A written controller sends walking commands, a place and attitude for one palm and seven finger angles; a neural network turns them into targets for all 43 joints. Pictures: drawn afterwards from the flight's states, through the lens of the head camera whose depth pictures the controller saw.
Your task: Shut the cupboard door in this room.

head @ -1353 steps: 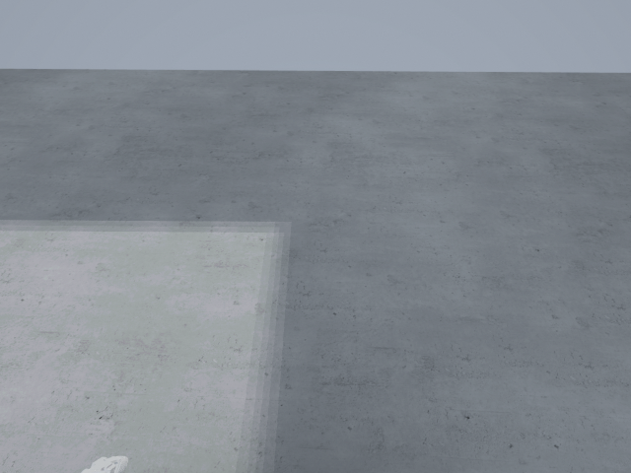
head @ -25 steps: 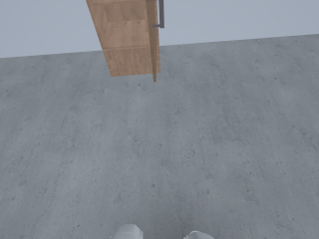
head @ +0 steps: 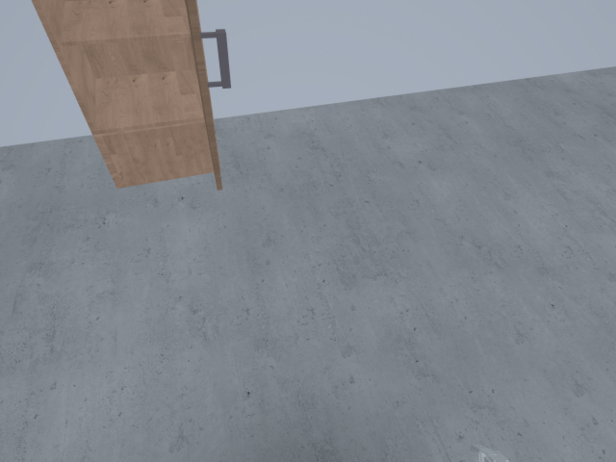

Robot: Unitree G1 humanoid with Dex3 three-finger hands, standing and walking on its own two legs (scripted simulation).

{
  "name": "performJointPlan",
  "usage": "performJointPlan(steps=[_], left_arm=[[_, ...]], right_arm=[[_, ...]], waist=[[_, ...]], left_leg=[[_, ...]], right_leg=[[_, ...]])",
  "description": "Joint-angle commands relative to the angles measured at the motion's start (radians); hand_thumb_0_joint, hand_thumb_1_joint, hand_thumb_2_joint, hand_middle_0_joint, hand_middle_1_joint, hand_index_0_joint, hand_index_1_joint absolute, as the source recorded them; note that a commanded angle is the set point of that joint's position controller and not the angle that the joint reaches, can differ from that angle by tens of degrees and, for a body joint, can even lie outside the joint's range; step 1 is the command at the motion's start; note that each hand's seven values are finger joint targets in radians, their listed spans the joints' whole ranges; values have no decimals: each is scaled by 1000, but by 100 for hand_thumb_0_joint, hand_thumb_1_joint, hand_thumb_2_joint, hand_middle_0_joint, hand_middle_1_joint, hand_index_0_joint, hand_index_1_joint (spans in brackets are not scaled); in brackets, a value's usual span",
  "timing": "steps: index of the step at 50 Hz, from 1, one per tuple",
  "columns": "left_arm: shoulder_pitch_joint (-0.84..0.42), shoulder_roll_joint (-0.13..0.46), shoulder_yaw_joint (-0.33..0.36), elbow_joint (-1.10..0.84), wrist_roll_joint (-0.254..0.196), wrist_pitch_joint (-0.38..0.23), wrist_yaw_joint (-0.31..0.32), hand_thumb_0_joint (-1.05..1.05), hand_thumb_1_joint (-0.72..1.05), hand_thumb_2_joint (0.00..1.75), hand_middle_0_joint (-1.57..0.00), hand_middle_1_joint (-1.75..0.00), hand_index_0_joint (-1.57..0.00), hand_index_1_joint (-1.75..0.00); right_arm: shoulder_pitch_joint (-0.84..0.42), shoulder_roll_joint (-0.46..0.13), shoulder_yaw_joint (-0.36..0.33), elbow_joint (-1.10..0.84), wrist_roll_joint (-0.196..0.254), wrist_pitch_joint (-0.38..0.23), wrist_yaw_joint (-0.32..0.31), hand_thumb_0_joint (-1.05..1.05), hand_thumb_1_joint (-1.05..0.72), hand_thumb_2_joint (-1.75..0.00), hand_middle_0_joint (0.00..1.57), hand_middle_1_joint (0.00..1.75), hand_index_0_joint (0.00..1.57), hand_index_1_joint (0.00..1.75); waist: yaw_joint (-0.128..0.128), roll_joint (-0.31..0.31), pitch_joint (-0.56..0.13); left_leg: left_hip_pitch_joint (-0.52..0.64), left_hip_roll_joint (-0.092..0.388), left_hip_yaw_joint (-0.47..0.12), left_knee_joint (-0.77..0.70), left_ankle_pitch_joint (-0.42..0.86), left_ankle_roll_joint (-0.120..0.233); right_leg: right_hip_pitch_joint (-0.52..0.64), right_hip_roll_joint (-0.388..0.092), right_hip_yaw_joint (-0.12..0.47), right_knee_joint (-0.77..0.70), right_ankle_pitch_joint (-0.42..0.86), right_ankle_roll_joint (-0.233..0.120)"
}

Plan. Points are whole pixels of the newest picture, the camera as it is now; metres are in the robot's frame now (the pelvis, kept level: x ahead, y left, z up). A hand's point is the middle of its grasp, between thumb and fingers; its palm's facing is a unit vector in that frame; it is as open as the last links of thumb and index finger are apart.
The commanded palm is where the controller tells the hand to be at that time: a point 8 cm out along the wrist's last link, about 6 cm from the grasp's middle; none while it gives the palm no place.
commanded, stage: walk to a spot facing it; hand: left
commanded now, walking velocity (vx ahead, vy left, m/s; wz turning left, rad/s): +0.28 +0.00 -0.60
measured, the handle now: (215, 60) +1.00 +0.35 -0.03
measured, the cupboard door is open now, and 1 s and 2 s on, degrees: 86 86 86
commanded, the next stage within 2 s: turn to face it in 1.80 s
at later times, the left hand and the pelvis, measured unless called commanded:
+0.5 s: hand (276, 342) +0.33 +0.08 -0.18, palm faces -0.43 -0.90 -0.10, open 7.4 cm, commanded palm none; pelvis +0.14 -0.02 -0.01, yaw -20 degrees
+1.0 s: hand (269, 292) +0.43 +0.11 -0.17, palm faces -0.40 -0.89 -0.24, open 7.3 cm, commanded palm none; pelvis +0.36 -0.08 +0.00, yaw -30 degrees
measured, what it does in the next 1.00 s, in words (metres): walks ahead, turning right: right foot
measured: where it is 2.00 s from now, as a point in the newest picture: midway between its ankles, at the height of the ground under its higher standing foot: (405, 329)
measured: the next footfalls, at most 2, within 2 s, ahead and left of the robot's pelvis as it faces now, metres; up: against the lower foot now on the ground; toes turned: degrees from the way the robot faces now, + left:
right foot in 0.52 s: +0.24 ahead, -0.13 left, +0.00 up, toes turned -30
left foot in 1.02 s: +0.55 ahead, -0.05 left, +0.00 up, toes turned -23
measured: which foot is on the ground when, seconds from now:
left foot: down 0.00-0.52, up 0.54-1.00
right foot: up 0.00-0.50, down 0.52-1.00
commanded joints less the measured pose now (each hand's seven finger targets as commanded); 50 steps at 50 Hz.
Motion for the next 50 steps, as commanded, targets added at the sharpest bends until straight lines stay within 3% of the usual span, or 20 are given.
performJointPlan(steps=[1,4,7,10,18,21,23,24,25,26,27,28,29,31,33,37,45,47,49,50], left_arm=[[-103,97,42,-118,15,-32,-28,0,90,90,-20,-30,-20,-30],[-44,43,29,-79,18,-28,-42,0,90,90,-20,-30,-20,-30],[-53,12,17,-74,13,-29,-36,0,90,90,-20,-30,-20,-30],[-100,-10,9,-79,11,-22,-35,0,90,90,-20,-30,-20,-30],[-314,-56,-18,-117,8,-35,-47,0,90,90,-20,-30,-20,-30],[-288,-59,-20,-109,7,-52,-42,0,90,90,-20,-30,-20,-30],[-155,-28,-9,-74,7,-63,-32,0,90,90,-20,-30,-20,-30],[-35,2,2,-34,9,-72,-25,0,90,90,-20,-30,-20,-30],[117,64,19,17,12,-82,-16,0,90,90,-20,-30,-20,-30],[233,162,34,51,7,-90,-3,0,90,90,-20,-30,-20,-30],[259,201,39,64,-24,-84,9,0,90,90,-20,-30,-20,-30],[200,199,44,41,-28,-85,15,0,90,90,-20,-30,-20,-30],[107,152,33,24,-32,-84,16,0,90,90,-20,-30,-20,-30],[15,78,12,13,-18,-102,22,0,90,90,-20,-30,-20,-30],[-14,63,7,15,-6,-114,23,0,90,90,-20,-30,-20,-30],[4,47,6,35,-1,-132,17,0,90,90,-20,-30,-20,-30],[154,46,-3,84,-2,-133,25,0,90,90,-20,-30,-20,-30],[166,58,0,94,0,-128,31,0,90,90,-20,-30,-20,-30],[130,73,1,91,-7,-128,32,0,90,90,-20,-30,-20,-30],[116,60,0,85,-13,-129,31,0,90,90,-20,-30,-20,-30]], right_arm=[[89,-209,-40,-48,-9,-24,-8,0,-90,-90,20,30,20,30],[132,-143,-21,-28,-2,-48,-10,0,-90,-90,20,30,20,30],[247,-107,-16,18,5,-64,-16,0,-90,-90,20,30,20,30],[330,-82,-11,61,1,-70,-20,0,-90,-90,20,30,20,30],[469,-54,-16,154,-14,-69,-26,0,-90,-90,20,30,20,30],[475,-73,-25,164,-11,-64,-25,0,-90,-90,20,30,20,30],[447,-103,-36,153,-1,-64,-23,0,-90,-90,20,30,20,30],[405,-120,-41,140,5,-66,-20,0,-90,-90,20,30,20,30],[363,-113,-38,119,15,-66,-11,0,-90,-90,20,30,20,30],[352,-39,-26,92,35,-66,-2,0,-90,-90,20,30,20,30],[274,-29,-25,41,35,-70,-12,0,-90,-90,20,30,20,30],[268,-48,-34,44,22,-65,-9,0,-90,-90,20,30,20,30],[251,-47,-41,49,18,-57,-6,0,-90,-90,20,30,20,30],[243,-19,-33,74,-2,-34,-2,0,-90,-90,20,30,20,30],[284,7,-30,87,-9,-16,3,0,-90,-90,20,30,20,30],[205,0,-30,57,-10,-13,16,0,-90,-90,20,30,20,30],[-123,-4,-14,-35,-9,-42,47,0,-90,-90,20,30,20,30],[-136,-12,-17,-40,-7,-49,45,0,-90,-90,20,30,20,30],[11,-47,-26,8,-13,-58,30,0,-90,-90,20,30,20,30],[154,-101,-40,51,-17,-64,20,0,-90,-90,20,30,20,30]], waist=[[-53,215,88],[-30,149,62],[-47,166,30],[-60,183,63],[-122,201,127],[-98,225,84],[-32,254,-2],[27,275,-65],[101,227,-138],[132,8,-245],[118,-23,-272],[88,-19,-258],[40,43,-139],[-32,82,2],[-75,53,-4],[-83,-71,10],[17,-101,29],[14,-91,9],[-70,-72,-63],[-136,-18,-136]], left_leg=[[91,391,-386,-434,-342,68],[144,278,-133,-369,8,16],[254,265,-24,-292,373,-19],[266,270,28,-268,533,-37],[403,310,138,-263,708,38],[403,298,224,-135,1097,33],[390,294,251,26,1302,12],[321,290,260,170,1246,1],[94,289,261,387,987,-16],[-255,152,233,716,30,-49],[-424,68,117,963,-288,-54],[-431,105,-26,990,-159,-45],[-454,141,-39,965,-60,-46],[-370,186,-29,838,3,-51],[-316,183,-9,743,15,-65],[-363,174,3,596,100,-86],[-353,87,64,206,144,-59],[-284,68,67,112,103,-42],[-54,13,108,-20,154,-27],[222,66,55,-61,246,-1]], right_leg=[[-343,-103,-61,437,-40,38],[-344,-117,-109,565,118,54],[-396,-126,-132,629,161,59],[-431,-135,-153,650,174,57],[-424,-140,-288,273,130,11],[-234,-55,-374,83,77,-45],[-57,-8,-392,-5,78,-82],[127,-12,-377,-79,124,-101],[456,-82,-305,-142,247,-133],[760,-384,100,-165,429,-251],[778,-543,351,-208,745,-339],[665,-522,325,-263,582,-232],[534,-480,261,-303,455,-181],[234,-399,113,-348,442,-177],[130,-341,22,-373,401,-176],[119,-280,-22,-396,409,-170],[321,-276,15,-340,609,-158],[374,-297,31,-295,672,-155],[352,-257,-15,-132,815,-120],[202,-230,-31,49,733,-87]])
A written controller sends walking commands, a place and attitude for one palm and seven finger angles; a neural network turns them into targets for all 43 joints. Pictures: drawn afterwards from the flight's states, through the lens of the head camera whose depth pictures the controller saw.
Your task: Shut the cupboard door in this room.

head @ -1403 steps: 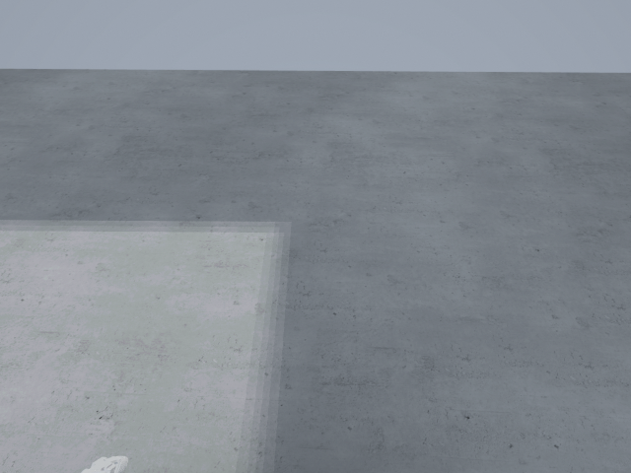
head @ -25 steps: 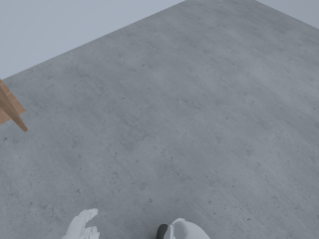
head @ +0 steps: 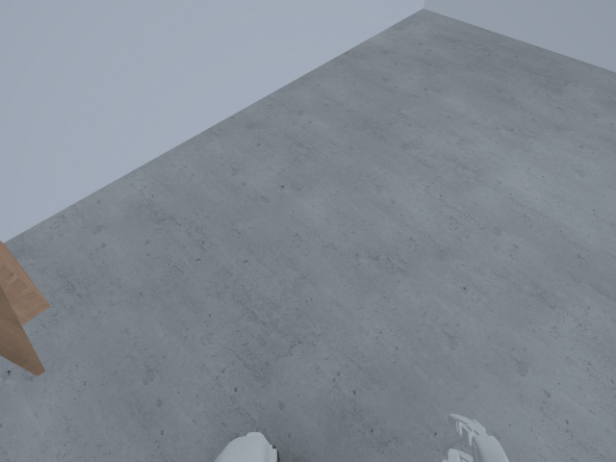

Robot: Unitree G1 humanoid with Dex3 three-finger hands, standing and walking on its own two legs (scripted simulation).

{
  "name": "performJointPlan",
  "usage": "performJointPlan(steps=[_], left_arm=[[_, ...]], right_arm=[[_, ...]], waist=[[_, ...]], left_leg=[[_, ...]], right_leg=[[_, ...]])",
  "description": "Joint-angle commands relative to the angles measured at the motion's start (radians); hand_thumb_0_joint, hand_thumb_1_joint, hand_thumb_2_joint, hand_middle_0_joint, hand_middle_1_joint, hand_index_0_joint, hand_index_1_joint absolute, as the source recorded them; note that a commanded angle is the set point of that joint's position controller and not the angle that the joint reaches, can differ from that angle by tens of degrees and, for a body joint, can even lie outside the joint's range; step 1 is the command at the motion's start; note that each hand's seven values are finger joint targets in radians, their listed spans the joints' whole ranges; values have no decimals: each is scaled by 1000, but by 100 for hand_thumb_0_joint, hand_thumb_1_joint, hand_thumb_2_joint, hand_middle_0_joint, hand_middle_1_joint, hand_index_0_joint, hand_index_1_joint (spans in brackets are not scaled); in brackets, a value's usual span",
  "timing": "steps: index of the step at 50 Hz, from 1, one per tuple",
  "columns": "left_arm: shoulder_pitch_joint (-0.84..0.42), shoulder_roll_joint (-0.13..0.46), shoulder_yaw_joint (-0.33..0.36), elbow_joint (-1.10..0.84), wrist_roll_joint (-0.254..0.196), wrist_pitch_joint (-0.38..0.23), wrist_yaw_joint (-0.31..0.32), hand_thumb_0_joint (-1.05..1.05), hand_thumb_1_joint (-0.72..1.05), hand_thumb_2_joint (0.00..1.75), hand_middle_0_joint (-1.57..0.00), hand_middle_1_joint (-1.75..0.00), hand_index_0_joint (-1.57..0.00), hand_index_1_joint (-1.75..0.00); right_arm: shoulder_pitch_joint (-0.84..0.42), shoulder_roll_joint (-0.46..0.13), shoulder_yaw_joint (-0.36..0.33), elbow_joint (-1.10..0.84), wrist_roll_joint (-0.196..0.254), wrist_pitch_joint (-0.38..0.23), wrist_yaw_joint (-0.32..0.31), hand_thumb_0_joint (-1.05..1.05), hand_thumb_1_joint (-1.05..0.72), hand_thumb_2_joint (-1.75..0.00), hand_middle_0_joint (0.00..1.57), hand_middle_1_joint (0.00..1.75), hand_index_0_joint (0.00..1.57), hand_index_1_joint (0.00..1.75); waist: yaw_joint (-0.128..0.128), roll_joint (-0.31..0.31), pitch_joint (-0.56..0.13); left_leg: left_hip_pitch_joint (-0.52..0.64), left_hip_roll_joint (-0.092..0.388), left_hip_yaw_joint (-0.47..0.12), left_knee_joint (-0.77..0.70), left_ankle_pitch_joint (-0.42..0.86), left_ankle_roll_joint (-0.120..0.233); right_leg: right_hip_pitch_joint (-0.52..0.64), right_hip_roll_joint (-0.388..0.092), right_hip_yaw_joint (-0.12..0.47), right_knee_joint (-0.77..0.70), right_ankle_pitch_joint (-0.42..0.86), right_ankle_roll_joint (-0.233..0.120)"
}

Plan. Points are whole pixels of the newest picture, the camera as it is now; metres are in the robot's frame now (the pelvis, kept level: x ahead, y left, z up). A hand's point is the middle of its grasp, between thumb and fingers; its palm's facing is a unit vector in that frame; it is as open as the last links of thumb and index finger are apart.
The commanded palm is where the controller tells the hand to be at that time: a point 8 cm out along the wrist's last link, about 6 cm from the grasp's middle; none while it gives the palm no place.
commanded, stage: walk to a spot facing it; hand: left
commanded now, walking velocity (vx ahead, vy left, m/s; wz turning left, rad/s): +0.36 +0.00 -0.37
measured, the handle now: out of the picture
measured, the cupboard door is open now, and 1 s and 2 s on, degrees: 86 86 86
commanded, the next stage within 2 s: turn to face it in 0.80 s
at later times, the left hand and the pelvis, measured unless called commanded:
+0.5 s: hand (262, 317) +0.36 +0.14 -0.16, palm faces -0.28 -0.94 -0.20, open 7.4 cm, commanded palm none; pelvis +0.20 -0.02 +0.00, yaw -14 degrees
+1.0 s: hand (280, 296) +0.42 +0.11 -0.18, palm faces -0.16 -0.97 -0.16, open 7.3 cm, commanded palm none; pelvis +0.40 -0.06 +0.00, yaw -13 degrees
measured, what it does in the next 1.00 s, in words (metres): walks ahead: left foot, then right foot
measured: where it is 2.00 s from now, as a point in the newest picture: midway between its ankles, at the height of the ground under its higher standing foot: (360, 391)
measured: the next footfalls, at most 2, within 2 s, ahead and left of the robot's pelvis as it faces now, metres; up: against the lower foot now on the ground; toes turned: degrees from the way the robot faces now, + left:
left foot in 0.02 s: +0.15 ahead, +0.12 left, +0.00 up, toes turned +7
right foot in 0.54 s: +0.32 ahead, -0.17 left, +0.00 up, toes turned -24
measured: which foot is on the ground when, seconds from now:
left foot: up 0.00-0.00, down 0.02-0.54, up 0.56-0.98, down 1.00-1.00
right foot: down 0.00-0.04, up 0.06-0.52, down 0.54-1.00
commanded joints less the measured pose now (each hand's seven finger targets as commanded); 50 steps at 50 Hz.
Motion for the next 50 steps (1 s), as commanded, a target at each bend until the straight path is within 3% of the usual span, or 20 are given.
performJointPlan(steps=[1,2,3,6,11,21,23,25,26,27,28,29,31,34,37,44,46,48,49,50], left_arm=[[26,92,26,-55,-24,-11,-1,0,90,90,-20,-30,-20,-30],[0,76,15,-77,-23,-21,-7,0,90,90,-20,-30,-20,-30],[-21,83,21,-66,-16,-9,0,0,90,90,-20,-30,-20,-30],[-76,52,31,-60,5,25,-28,0,90,90,-20,-30,-20,-30],[-55,6,38,-68,11,69,-40,0,90,90,-20,-30,-20,-30],[-339,-7,26,-158,8,55,-53,0,90,90,-20,-30,-20,-30],[-314,6,27,-155,8,46,-50,0,90,90,-20,-30,-20,-30],[-106,51,39,-87,10,30,-43,0,90,90,-20,-30,-20,-30],[65,132,58,-31,13,18,-34,0,90,90,-20,-30,-20,-30],[187,257,84,4,11,5,-16,0,90,90,-20,-30,-20,-30],[166,296,89,12,-15,11,-8,0,90,90,-20,-30,-20,-30],[78,269,82,-16,-15,13,-3,0,90,90,-20,-30,-20,-30],[-60,169,50,-44,-17,6,0,0,90,90,-20,-30,-20,-30],[-149,115,31,-54,-4,-5,3,0,90,90,-20,-30,-20,-30],[-140,99,27,-37,-2,-16,5,0,90,90,-20,-30,-20,-30],[-66,116,25,9,-1,-23,6,0,90,90,-20,-30,-20,-30],[-61,120,24,24,-2,-18,9,0,90,90,-20,-30,-20,-30],[-51,107,20,34,-5,-11,15,0,90,90,-20,-30,-20,-30],[-21,89,16,32,-9,-6,15,0,90,90,-20,-30,-20,-30],[26,45,8,20,-21,-2,12,0,90,90,-20,-30,-20,-30]], right_arm=[[398,-258,-62,45,-21,-40,-28,0,-90,-90,20,30,20,30],[459,-298,-65,61,-7,-26,-26,0,-90,-90,20,30,20,30],[397,-258,-57,60,2,-28,-34,0,-90,-90,20,30,20,30],[242,-120,-22,27,0,-35,-33,0,-90,-90,20,30,20,30],[246,-102,-32,44,5,-51,-39,0,-90,-90,20,30,20,30],[415,-117,-46,119,-5,-42,-37,0,-90,-90,20,30,20,30],[412,-132,-48,125,-6,-37,-37,0,-90,-90,20,30,20,30],[385,-154,-47,122,2,-33,-37,0,-90,-90,20,30,20,30],[365,-143,-45,114,13,-35,-26,0,-90,-90,20,30,20,30],[375,-66,-27,75,27,-36,-21,0,-90,-90,20,30,20,30],[319,-71,-26,48,31,-28,-26,0,-90,-90,20,30,20,30],[285,-72,-28,54,26,-25,-28,0,-90,-90,20,30,20,30],[258,-69,-30,80,12,-18,-26,0,-90,-90,20,30,20,30],[352,-26,-22,121,2,15,-21,0,-90,-90,20,30,20,30],[312,-13,-24,100,6,21,-12,0,-90,-90,20,30,20,30],[117,-19,-18,36,11,-4,8,0,-90,-90,20,30,20,30],[121,-27,-15,41,11,-7,4,0,-90,-90,20,30,20,30],[241,-57,-18,84,6,-14,-3,0,-90,-90,20,30,20,30],[348,-115,-30,113,-1,-22,-9,0,-90,-90,20,30,20,30],[429,-214,-48,122,-5,-20,-20,0,-90,-90,20,30,20,30]], waist=[[-204,164,-287],[-201,244,-284],[-181,215,-240],[-101,119,26],[-53,112,34],[-132,138,67],[-108,134,39],[-2,82,-84],[79,-10,-188],[104,-284,-292],[76,-242,-295],[51,-186,-231],[-14,-56,-74],[-99,-105,-28],[-109,-117,7],[-61,-106,41],[-69,-91,42],[-120,-19,-21],[-149,86,-116],[-158,272,-209]], left_leg=[[763,273,-327,-157,225,135],[765,430,-481,-248,301,209],[670,436,-473,-319,139,202],[304,310,-254,-427,-104,141],[248,257,-59,-470,-70,138],[447,274,95,-384,246,129],[476,282,117,-308,413,115],[441,238,174,-35,610,71],[276,193,197,199,468,35],[-43,37,178,516,-233,-8],[-153,1,27,697,-400,-5],[-196,38,-60,762,-309,-2],[-161,107,-77,693,-158,0],[-36,105,-44,536,-110,-17],[-34,100,-35,404,-62,-26],[2,59,-7,79,0,-3],[52,31,15,7,3,8],[247,-7,18,-129,114,25],[440,62,-72,-159,342,64],[631,274,-333,-163,672,181]], right_leg=[[-410,-55,28,544,373,-2],[-525,-12,5,792,-141,7],[-591,-56,63,883,-115,15],[-565,-145,35,852,55,27],[-593,-172,1,780,207,59],[-559,-141,-114,288,229,50],[-474,-104,-140,219,191,20],[-163,-38,-186,92,229,-10],[112,-112,-97,65,289,-33],[353,-400,342,14,448,-137],[338,-496,491,-81,559,-205],[243,-473,447,-97,484,-194],[-9,-395,274,-127,396,-140],[-222,-314,102,-199,337,-104],[-253,-301,63,-243,306,-113],[-129,-322,36,-221,375,-105],[-86,-319,0,-171,470,-86],[-86,-270,-91,27,585,-29],[-168,-208,-146,229,500,24],[-371,-92,-195,479,98,76]])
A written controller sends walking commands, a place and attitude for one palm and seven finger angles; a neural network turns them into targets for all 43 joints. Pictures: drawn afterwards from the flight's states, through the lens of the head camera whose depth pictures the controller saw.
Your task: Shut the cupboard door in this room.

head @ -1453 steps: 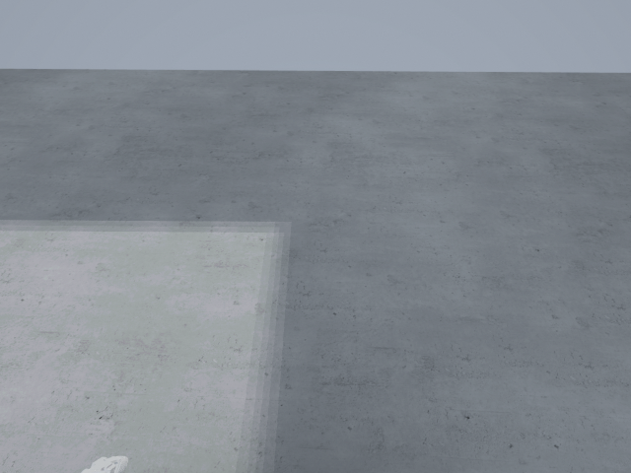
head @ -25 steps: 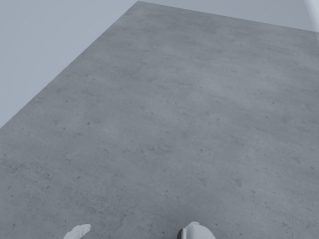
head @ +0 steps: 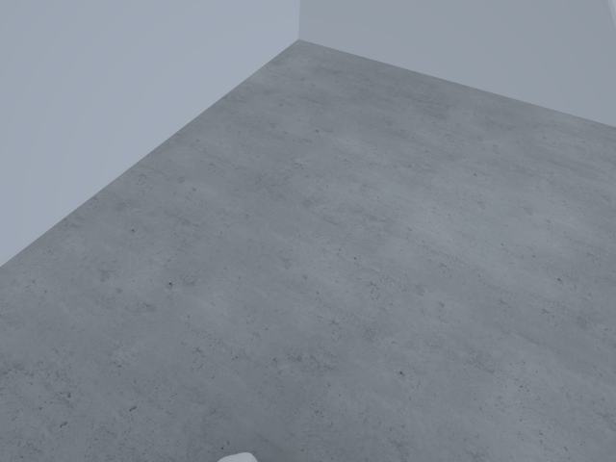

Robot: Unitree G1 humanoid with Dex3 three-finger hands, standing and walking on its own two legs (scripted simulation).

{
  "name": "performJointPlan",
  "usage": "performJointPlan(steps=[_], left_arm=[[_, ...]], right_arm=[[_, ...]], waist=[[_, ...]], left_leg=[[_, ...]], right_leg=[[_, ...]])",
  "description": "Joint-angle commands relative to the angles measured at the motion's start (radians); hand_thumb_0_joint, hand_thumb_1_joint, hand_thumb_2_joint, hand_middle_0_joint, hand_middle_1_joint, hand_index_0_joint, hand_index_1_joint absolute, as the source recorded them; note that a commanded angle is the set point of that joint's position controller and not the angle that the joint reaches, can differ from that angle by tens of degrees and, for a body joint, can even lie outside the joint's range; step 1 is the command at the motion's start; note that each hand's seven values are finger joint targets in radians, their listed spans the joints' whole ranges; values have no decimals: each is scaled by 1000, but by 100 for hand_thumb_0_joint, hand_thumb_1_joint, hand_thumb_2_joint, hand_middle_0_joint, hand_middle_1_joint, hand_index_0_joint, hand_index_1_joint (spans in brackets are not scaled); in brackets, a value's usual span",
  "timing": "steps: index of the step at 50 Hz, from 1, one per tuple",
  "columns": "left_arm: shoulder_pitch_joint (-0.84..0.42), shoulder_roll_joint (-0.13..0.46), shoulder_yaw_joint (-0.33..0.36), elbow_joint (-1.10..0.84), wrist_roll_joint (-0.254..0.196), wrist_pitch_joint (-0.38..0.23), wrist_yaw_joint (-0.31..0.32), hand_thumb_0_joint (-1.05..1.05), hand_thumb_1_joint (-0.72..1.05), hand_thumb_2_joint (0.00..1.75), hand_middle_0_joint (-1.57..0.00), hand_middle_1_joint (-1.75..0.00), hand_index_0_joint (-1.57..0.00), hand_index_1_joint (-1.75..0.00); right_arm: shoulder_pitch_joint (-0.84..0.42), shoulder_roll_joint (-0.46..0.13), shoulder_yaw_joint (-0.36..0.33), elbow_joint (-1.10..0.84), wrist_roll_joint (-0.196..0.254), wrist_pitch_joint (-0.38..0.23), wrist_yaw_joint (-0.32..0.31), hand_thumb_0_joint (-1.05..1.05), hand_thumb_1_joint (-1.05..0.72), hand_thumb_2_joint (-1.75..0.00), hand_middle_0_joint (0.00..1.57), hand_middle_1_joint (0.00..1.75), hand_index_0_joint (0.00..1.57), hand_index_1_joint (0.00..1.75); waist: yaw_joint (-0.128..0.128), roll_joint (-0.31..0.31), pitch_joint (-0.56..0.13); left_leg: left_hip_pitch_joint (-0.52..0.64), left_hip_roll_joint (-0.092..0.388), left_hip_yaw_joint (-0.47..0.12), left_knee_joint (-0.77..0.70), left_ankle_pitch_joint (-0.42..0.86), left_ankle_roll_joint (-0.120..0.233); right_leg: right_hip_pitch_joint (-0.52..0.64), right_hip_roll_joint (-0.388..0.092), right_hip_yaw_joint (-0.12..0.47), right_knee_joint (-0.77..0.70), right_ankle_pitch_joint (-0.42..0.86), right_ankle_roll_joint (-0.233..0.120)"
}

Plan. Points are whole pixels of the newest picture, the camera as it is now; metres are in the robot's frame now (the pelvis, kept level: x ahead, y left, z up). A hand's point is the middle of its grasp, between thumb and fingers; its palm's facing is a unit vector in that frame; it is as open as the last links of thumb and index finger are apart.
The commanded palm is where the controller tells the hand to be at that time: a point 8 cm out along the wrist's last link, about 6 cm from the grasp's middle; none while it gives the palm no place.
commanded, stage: turn to face it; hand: left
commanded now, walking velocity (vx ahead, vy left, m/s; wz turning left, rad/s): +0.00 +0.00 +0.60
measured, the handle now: out of the picture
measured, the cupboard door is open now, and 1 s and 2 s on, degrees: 86 86 86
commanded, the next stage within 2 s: none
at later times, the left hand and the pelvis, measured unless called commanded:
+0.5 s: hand out of the picture +0.13 +0.19 -0.14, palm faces +0.26 -0.93 -0.28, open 7.4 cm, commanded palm none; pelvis +0.06 -0.04 +0.00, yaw +15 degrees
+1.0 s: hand out of the picture -0.07 +0.16 -0.17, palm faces +0.59 -0.76 -0.27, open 7.4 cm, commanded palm none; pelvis +0.05 -0.02 +0.00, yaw +35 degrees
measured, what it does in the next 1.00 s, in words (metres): steps on the spot, turning left: right foot, then left foot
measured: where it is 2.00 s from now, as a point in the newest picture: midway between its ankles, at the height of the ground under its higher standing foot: outside the picture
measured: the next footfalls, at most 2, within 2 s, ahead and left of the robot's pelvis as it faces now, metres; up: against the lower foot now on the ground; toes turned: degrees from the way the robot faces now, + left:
right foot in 0.48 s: +0.13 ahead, -0.14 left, +0.00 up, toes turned +12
left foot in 0.94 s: +0.01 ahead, +0.09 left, +0.00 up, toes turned +40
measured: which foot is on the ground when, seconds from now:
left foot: down 0.00-0.48, up 0.50-0.92, down 0.94-1.00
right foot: down 0.00-0.00, up 0.02-0.46, down 0.48-0.96, up 0.98-1.00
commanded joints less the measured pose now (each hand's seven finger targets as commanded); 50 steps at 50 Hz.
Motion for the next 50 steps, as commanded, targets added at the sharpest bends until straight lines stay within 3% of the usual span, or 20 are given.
performJointPlan(steps=[1,4,7,15,19,21,22,23,24,25,27,29,38,42,44,46,47,48,49,50], left_arm=[[39,68,3,-75,-16,-3,15,0,90,90,-20,-30,-20,-30],[-94,83,18,-101,-9,20,8,0,90,90,-20,-30,-20,-30],[-44,66,25,-94,-9,48,2,0,90,90,-20,-30,-20,-30],[-150,81,42,-199,-9,83,9,0,90,90,-20,-30,-20,-30],[-154,89,43,-229,-15,82,12,0,90,90,-20,-30,-20,-30],[-93,100,45,-224,-19,74,13,0,90,90,-20,-30,-20,-30],[-53,122,50,-219,-16,66,15,0,90,90,-20,-30,-20,-30],[-26,192,62,-227,-3,55,23,0,90,90,-20,-30,-20,-30],[-43,269,70,-250,5,54,26,0,90,90,-20,-30,-20,-30],[-81,254,70,-268,-5,50,27,0,90,90,-20,-30,-20,-30],[-185,192,54,-293,-7,52,29,0,90,90,-20,-30,-20,-30],[-194,160,39,-297,-4,43,23,0,90,90,-20,-30,-20,-30],[-28,221,50,-245,5,49,19,0,90,90,-20,-30,-20,-30],[-22,256,62,-231,8,58,16,0,90,90,-20,-30,-20,-30],[-34,273,68,-227,5,62,13,0,90,90,-20,-30,-20,-30],[-44,261,71,-230,-7,67,8,0,90,90,-20,-30,-20,-30],[-52,208,64,-257,-12,71,1,0,90,90,-20,-30,-20,-30],[-110,160,38,-301,-7,76,1,0,90,90,-20,-30,-20,-30],[-175,169,38,-303,-4,93,13,0,90,90,-20,-30,-20,-30],[-189,167,46,-292,-10,93,12,0,90,90,-20,-30,-20,-30]], right_arm=[[330,-226,-32,57,5,5,-28,0,-90,-90,20,30,20,30],[171,-164,-19,9,7,9,-38,0,-90,-90,20,30,20,30],[87,-155,-19,-22,11,10,-37,0,-90,-90,20,30,20,30],[88,-184,-52,-63,3,43,-26,0,-90,-90,20,30,20,30],[70,-204,-66,-88,-2,60,-24,0,-90,-90,20,30,20,30],[44,-207,-73,-105,1,67,-23,0,-90,-90,20,30,20,30],[29,-193,-74,-115,7,69,-20,0,-90,-90,20,30,20,30],[48,-139,-67,-129,15,69,-13,0,-90,-90,20,30,20,30],[32,-96,-58,-161,14,66,-11,0,-90,-90,20,30,20,30],[16,-149,-68,-156,1,74,-12,0,-90,-90,20,30,20,30],[45,-135,-69,-120,4,95,-2,0,-90,-90,20,30,20,30],[73,-113,-58,-103,2,103,6,0,-90,-90,20,30,20,30],[-92,-123,-31,-141,10,105,9,0,-90,-90,20,30,20,30],[-110,-122,-17,-159,19,91,8,0,-90,-90,20,30,20,30],[-77,-130,-17,-156,17,84,5,0,-90,-90,20,30,20,30],[6,-183,-32,-139,12,70,5,0,-90,-90,20,30,20,30],[61,-297,-59,-139,6,62,1,0,-90,-90,20,30,20,30],[129,-364,-75,-119,15,69,-3,0,-90,-90,20,30,20,30],[158,-340,-73,-91,14,68,-18,0,-90,-90,20,30,20,30],[106,-320,-68,-102,10,70,-28,0,-90,-90,20,30,20,30]], waist=[[-110,319,-233],[-67,146,-65],[-22,103,-96],[-42,127,-64],[-39,165,-71],[-9,144,-90],[14,92,-92],[24,-97,-120],[27,-317,-73],[14,-258,-56],[-52,-130,-3],[-66,-141,-2],[19,-172,-46],[35,-232,-86],[13,-222,-102],[-42,-116,-149],[-77,178,-185],[-113,307,-175],[-131,281,-173],[-108,271,-125]], left_leg=[[527,340,-462,-177,653,223],[256,254,-392,-232,425,200],[180,167,-285,-266,303,154],[117,141,-399,-299,16,171],[70,120,-478,-265,15,166],[20,81,-483,-209,11,139],[-49,41,-451,-146,-19,101],[-193,-54,-350,25,-163,33],[-290,-177,-151,267,-416,-43],[-253,-114,-195,430,-427,-37],[-210,-74,-183,608,-316,-46],[-197,-65,-150,651,-231,-67],[-152,-47,-75,389,-299,-91],[-47,-53,-29,175,-325,-68],[39,-66,8,47,-251,-56],[286,-38,-21,-181,-9,-27],[485,185,-312,-218,287,62],[508,351,-450,-194,660,183],[461,328,-442,-179,678,203],[404,276,-399,-172,602,199]], right_leg=[[-409,-4,62,617,-258,25],[-465,-85,162,675,-132,42],[-398,-77,151,612,-7,60],[-414,-59,162,452,8,83],[-289,-17,152,265,-17,68],[-159,3,142,87,73,60],[-51,-17,148,-61,158,53],[84,-198,324,-224,76,1],[29,-449,548,-277,153,-106],[-97,-476,510,-263,223,-149],[-192,-377,359,-220,307,-129],[-168,-303,206,-174,456,-99],[20,-346,112,-120,651,-129],[50,-366,79,-59,704,-130],[26,-365,39,-5,694,-101],[-116,-333,-24,171,565,-24],[-382,-207,-59,390,135,49],[-543,-138,-2,537,-289,86],[-551,-133,102,615,-262,84],[-563,-129,127,656,-203,85]])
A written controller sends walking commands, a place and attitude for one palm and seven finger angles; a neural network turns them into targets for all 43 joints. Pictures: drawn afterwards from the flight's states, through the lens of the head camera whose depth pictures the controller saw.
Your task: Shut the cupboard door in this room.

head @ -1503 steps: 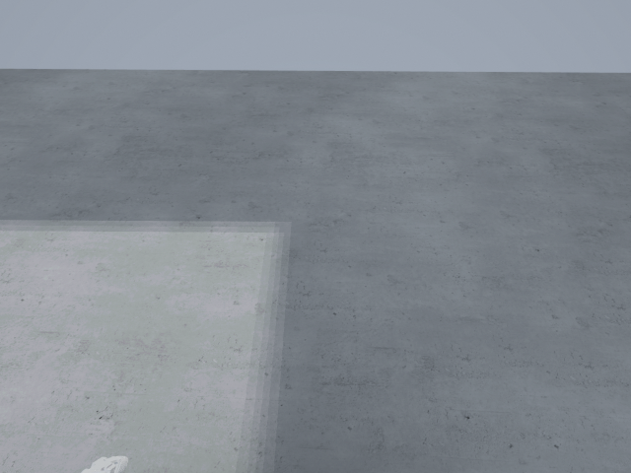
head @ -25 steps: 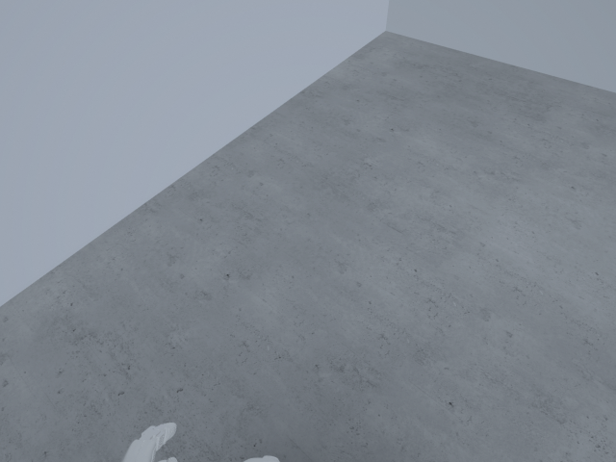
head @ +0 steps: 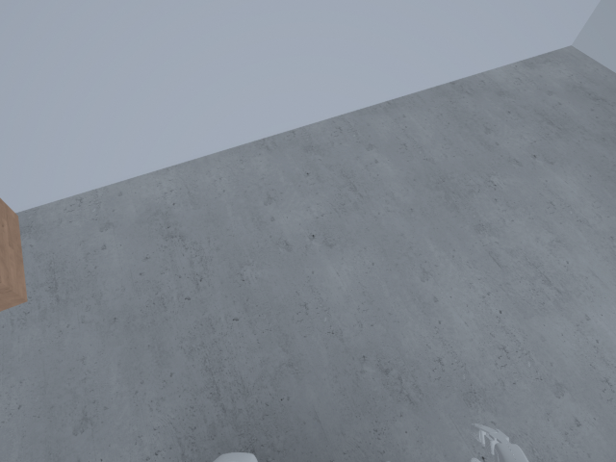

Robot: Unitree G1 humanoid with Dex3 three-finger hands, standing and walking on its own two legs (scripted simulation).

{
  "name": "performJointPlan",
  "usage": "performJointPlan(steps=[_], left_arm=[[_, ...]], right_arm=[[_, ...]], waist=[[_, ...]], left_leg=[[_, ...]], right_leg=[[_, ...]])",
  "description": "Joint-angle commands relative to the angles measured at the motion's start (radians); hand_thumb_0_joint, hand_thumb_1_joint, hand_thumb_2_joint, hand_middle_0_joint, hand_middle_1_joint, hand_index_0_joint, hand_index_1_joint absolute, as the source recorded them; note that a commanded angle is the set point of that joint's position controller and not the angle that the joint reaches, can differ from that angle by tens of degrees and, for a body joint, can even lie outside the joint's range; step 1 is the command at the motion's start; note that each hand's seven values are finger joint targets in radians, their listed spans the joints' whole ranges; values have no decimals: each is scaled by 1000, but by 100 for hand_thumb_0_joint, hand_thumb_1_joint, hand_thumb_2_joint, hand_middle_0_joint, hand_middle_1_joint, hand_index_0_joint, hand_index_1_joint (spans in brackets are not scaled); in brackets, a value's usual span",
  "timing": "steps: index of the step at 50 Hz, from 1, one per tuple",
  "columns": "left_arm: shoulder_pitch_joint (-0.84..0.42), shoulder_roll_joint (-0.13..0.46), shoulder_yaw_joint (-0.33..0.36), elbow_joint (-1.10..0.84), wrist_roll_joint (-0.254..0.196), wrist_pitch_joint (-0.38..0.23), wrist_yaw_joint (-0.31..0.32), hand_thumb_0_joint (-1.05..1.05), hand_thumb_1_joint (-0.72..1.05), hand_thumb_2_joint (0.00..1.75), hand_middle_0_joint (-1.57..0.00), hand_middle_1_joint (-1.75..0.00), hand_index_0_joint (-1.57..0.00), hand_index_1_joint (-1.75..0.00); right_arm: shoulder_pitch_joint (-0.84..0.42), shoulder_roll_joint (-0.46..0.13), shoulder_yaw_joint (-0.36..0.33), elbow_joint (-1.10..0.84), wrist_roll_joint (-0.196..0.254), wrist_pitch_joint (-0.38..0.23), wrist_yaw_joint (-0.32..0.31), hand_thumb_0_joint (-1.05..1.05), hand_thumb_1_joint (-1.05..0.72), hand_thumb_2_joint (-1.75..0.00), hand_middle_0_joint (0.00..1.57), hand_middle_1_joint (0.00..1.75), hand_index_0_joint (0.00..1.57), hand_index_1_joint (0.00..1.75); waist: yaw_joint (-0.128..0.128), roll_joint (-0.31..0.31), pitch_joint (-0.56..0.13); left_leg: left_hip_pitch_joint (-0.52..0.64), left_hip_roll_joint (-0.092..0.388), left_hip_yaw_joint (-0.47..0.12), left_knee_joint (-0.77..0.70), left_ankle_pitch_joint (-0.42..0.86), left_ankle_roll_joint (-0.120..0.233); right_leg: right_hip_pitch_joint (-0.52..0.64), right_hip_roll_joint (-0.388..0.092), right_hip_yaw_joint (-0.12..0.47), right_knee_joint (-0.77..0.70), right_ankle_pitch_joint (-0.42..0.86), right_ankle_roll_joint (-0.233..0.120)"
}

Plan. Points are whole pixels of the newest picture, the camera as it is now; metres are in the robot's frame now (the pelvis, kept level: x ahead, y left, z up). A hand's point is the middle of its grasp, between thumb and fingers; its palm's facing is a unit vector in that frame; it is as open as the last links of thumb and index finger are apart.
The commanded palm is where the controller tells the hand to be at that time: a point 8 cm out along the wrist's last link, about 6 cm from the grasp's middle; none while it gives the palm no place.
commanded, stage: turn to face it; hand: left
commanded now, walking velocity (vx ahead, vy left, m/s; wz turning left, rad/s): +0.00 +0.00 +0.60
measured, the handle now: out of the picture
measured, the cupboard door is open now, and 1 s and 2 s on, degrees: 86 86 86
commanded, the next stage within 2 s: take the last steps up to it in 1.54 s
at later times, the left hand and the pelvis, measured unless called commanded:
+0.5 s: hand out of the picture +0.07 +0.17 -0.13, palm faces +0.26 -0.92 -0.30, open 7.4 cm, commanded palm none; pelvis +0.02 -0.05 +0.01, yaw +17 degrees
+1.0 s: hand out of the picture -0.08 +0.22 -0.16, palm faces +0.59 -0.76 -0.27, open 7.4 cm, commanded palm none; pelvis +0.01 +0.00 +0.01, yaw +35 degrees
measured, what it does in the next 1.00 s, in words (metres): steps on the spot, turning left: right foot, then left foot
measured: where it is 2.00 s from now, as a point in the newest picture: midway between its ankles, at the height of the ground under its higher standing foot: outside the picture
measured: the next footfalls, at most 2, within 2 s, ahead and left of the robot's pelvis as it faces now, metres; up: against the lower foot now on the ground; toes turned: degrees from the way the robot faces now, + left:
right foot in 0.36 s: +0.08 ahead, -0.13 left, +0.00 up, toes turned +8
left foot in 0.82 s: -0.01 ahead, +0.10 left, +0.00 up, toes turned +36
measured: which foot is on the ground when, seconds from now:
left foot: down 0.00-0.36, up 0.38-0.80, down 0.82-1.00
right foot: up 0.00-0.34, down 0.36-0.82, up 0.84-1.00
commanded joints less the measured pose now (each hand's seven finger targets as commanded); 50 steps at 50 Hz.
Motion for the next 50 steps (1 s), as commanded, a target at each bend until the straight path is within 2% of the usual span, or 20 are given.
performJointPlan(steps=[1,3,11,14,16,17,18,19,20,22,24,35,37,39,40,41,42,44,46,50], left_arm=[[-120,83,24,-119,-11,-17,3,0,90,90,-20,-30,-20,-30],[-79,81,29,-97,-8,-20,-8,0,90,90,-20,-30,-20,-30],[-133,69,17,-141,-14,-16,-1,0,90,90,-20,-30,-20,-30],[-106,65,14,-148,-20,-26,1,0,90,90,-20,-30,-20,-30],[-19,79,20,-131,-20,-40,2,0,90,90,-20,-30,-20,-30],[30,132,30,-123,-11,-53,7,0,90,90,-20,-30,-20,-30],[54,225,46,-126,6,-64,17,0,90,90,-20,-30,-20,-30],[39,224,41,-134,-5,-58,18,0,90,90,-20,-30,-20,-30],[-14,194,41,-147,-6,-58,20,0,90,90,-20,-30,-20,-30],[-123,118,22,-175,-6,-56,21,0,90,90,-20,-30,-20,-30],[-114,96,12,-176,-4,-66,19,0,90,90,-20,-30,-20,-30],[17,166,37,-100,6,-51,17,0,90,90,-20,-30,-20,-30],[17,174,43,-87,6,-47,15,0,90,90,-20,-30,-20,-30],[5,177,48,-85,-2,-43,12,0,90,90,-20,-30,-20,-30],[-3,160,48,-94,-9,-40,8,0,90,90,-20,-30,-20,-30],[-15,88,33,-135,-17,-37,-2,0,90,90,-20,-30,-20,-30],[-102,71,9,-168,-6,-25,5,0,90,90,-20,-30,-20,-30],[-146,78,20,-142,-12,-14,14,0,90,90,-20,-30,-20,-30],[-118,83,26,-113,-12,-14,1,0,90,90,-20,-30,-20,-30],[-101,83,25,-108,-9,-15,-2,0,90,90,-20,-30,-20,-30]], right_arm=[[133,-225,-53,-20,-4,-9,-34,0,-90,-90,20,30,20,30],[71,-197,-42,-45,-3,-17,-32,0,-90,-90,20,30,20,30],[89,-201,-58,-50,-8,-10,-23,0,-90,-90,20,30,20,30],[65,-198,-63,-62,-11,-3,-23,0,-90,-90,20,30,20,30],[37,-187,-64,-70,-4,0,-23,0,-90,-90,20,30,20,30],[48,-146,-61,-77,4,-2,-18,0,-90,-90,20,30,20,30],[71,-73,-46,-100,9,-6,-12,0,-90,-90,20,30,20,30],[59,-116,-58,-99,0,4,-15,0,-90,-90,20,30,20,30],[53,-117,-61,-81,-2,14,-12,0,-90,-90,20,30,20,30],[93,-106,-60,-37,-6,24,3,0,-90,-90,20,30,20,30],[125,-89,-48,-15,-6,28,8,0,-90,-90,20,30,20,30],[1,-57,-15,-40,6,17,9,0,-90,-90,20,30,20,30],[18,-57,-13,-45,7,9,6,0,-90,-90,20,30,20,30],[74,-80,-18,-35,2,-1,4,0,-90,-90,20,30,20,30],[148,-137,-33,-21,-1,-11,3,0,-90,-90,20,30,20,30],[211,-258,-64,-18,-8,-19,-2,0,-90,-90,20,30,20,30],[281,-293,-68,8,6,-8,-10,0,-90,-90,20,30,20,30],[216,-236,-56,7,-1,-10,-36,0,-90,-90,20,30,20,30],[116,-189,-39,-28,-5,-15,-36,0,-90,-90,20,30,20,30],[119,-184,-38,-36,-2,-25,-32,0,-90,-90,20,30,20,30]], waist=[[-104,276,-166],[-64,208,-166],[-75,215,-141],[-61,245,-151],[-14,203,-175],[9,71,-193],[14,-256,-205],[13,-234,-185],[-8,-206,-140],[-68,-94,-96],[-70,-118,-118],[5,-157,-144],[-2,-167,-163],[-41,-122,-188],[-90,3,-236],[-123,337,-249],[-150,325,-232],[-131,327,-178],[-77,210,-137],[-67,168,-158]], left_leg=[[242,295,-322,-200,759,173],[216,225,-253,-206,699,135],[156,205,-352,-219,544,159],[79,182,-404,-176,573,146],[-19,138,-400,-94,473,100],[-133,67,-353,14,281,40],[-315,-93,-161,270,-184,-47],[-296,-61,-185,456,-292,-44],[-285,-36,-204,578,-242,-41],[-288,2,-176,662,-93,-59],[-289,6,-141,658,-28,-79],[-170,17,-3,194,-111,-73],[-114,15,16,91,-90,-61],[26,6,39,-98,61,-43],[219,59,-37,-203,264,-13],[402,334,-404,-218,683,120],[367,417,-432,-219,904,180],[273,341,-388,-208,814,190],[203,251,-302,-217,720,159],[212,210,-301,-240,654,147]], right_leg=[[-267,60,186,311,-15,33],[-230,77,183,304,74,40],[-152,124,194,64,70,48],[-7,163,175,-119,86,34],[172,168,162,-346,266,25],[320,75,242,-488,359,3],[410,-223,538,-544,520,-106],[271,-306,551,-549,561,-187],[177,-266,528,-559,485,-198],[150,-158,341,-525,500,-164],[201,-114,226,-502,628,-142],[318,-178,104,-428,785,-182],[323,-190,85,-383,798,-168],[267,-171,30,-276,757,-114],[132,-138,1,-110,639,-65],[-192,18,-21,124,23,20],[-247,52,84,234,-177,29],[-268,51,185,325,-88,31],[-231,64,192,329,41,35],[-214,83,205,279,116,49]])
